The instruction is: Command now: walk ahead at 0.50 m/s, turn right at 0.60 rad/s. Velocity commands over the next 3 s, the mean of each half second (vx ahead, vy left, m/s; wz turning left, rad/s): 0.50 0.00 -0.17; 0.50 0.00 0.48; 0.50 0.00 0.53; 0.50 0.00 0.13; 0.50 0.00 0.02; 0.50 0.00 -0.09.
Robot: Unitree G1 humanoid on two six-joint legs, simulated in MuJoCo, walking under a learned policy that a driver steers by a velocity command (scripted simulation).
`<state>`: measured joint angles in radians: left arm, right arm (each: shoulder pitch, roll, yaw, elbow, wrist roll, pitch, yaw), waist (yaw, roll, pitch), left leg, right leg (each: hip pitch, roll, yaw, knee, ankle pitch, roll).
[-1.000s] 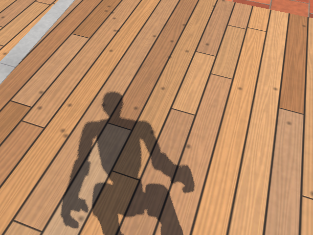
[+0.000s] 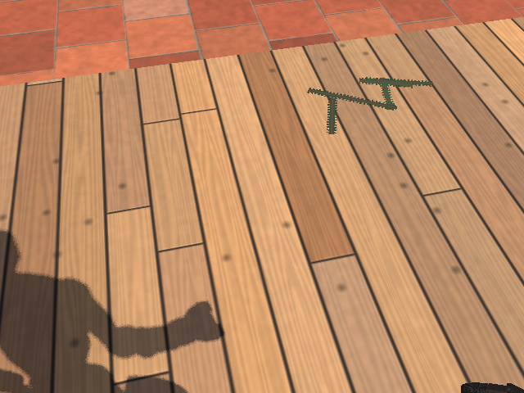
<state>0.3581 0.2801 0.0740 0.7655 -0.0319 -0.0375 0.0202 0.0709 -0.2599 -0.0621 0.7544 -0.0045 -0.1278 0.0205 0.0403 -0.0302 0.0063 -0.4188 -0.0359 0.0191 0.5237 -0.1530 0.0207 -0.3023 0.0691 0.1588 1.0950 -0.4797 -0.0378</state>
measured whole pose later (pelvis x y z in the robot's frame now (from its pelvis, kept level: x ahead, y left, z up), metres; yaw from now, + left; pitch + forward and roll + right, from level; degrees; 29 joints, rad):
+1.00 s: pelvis +0.50 +0.01 -0.01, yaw +15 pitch +2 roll -2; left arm 0.27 0.29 0.08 0.82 -0.02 -0.08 0.01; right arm 0.12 -0.30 -0.08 0.72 0.02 -0.03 0.05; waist 0.02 0.01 0.06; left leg -0.50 -0.03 0.04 0.68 -0.21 0.10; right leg -0.21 -0.08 -0.06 1.07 -0.52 0.04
